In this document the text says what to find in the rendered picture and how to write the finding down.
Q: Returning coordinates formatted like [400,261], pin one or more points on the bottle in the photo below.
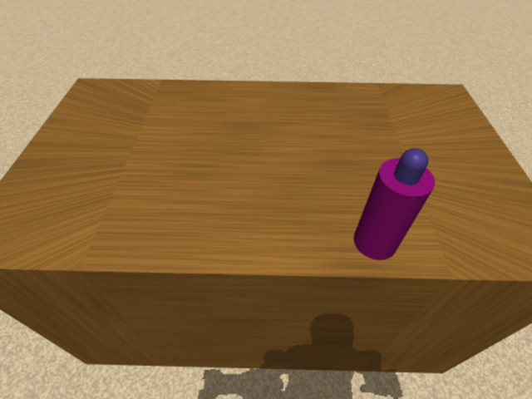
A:
[401,188]

